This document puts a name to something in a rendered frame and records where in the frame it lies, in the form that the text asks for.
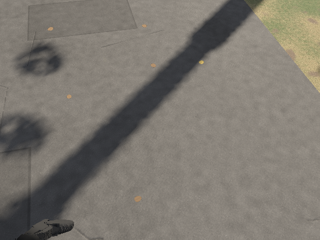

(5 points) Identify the left robot hand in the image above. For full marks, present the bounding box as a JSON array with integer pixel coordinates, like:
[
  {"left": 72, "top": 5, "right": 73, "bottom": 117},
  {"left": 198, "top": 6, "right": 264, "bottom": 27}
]
[{"left": 15, "top": 219, "right": 74, "bottom": 240}]

